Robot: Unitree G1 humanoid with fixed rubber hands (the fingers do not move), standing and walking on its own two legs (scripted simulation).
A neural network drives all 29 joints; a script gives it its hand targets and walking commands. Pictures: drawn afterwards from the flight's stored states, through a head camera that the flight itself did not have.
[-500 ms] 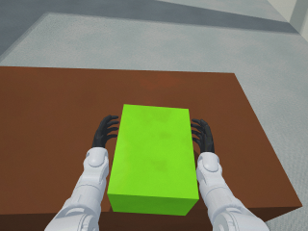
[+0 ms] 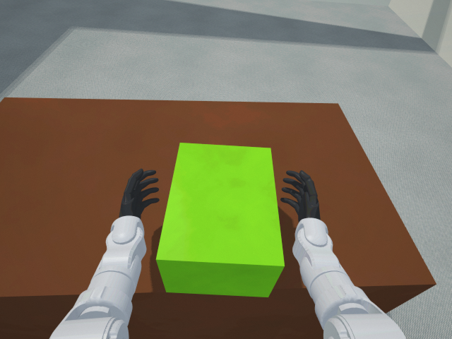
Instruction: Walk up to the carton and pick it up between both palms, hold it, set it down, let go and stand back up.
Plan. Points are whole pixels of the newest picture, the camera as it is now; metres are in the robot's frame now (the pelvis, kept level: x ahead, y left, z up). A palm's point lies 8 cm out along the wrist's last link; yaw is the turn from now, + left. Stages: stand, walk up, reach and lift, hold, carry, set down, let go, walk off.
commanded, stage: set down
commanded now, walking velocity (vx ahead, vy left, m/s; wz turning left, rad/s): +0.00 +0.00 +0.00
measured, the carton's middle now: (221, 215) +0.37 +0.01 -0.01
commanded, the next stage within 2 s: none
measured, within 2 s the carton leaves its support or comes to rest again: neither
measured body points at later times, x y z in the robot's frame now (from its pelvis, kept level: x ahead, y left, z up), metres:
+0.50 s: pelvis -0.01 -0.01 +0.00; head -0.02 +0.00 +0.45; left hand +0.30 +0.21 +0.02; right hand +0.30 -0.18 +0.02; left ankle -0.01 +0.10 -0.74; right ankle +0.05 -0.12 -0.74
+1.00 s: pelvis -0.01 -0.01 +0.00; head -0.06 -0.01 +0.45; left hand +0.21 +0.22 +0.03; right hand +0.20 -0.20 +0.03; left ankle -0.01 +0.10 -0.74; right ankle +0.05 -0.12 -0.74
